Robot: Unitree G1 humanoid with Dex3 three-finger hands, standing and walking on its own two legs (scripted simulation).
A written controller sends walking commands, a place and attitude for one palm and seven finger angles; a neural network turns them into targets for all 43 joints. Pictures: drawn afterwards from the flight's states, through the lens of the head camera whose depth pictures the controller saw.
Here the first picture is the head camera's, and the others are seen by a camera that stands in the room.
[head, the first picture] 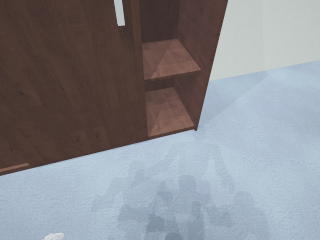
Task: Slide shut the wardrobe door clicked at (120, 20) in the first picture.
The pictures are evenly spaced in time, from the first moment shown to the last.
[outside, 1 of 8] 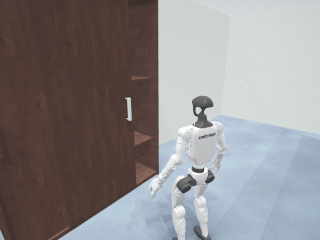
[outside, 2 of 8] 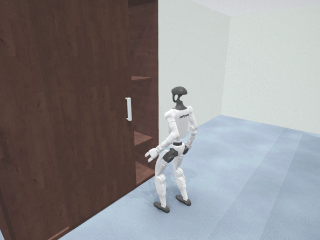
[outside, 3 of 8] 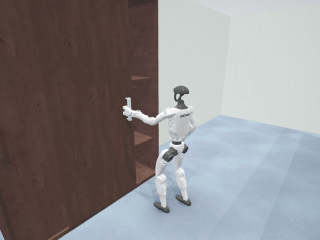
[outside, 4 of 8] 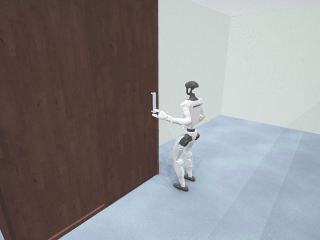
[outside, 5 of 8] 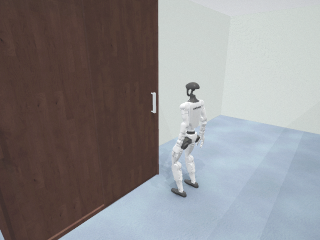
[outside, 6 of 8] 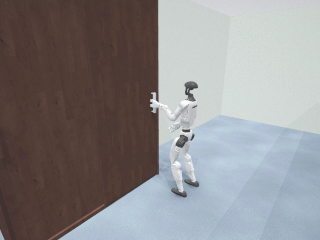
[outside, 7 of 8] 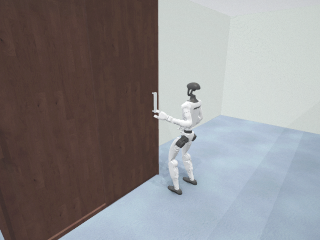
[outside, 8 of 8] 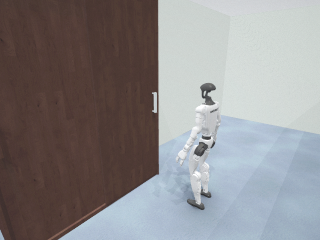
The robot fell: no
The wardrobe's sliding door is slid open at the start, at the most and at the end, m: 0.39 0.39 0.00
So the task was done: yes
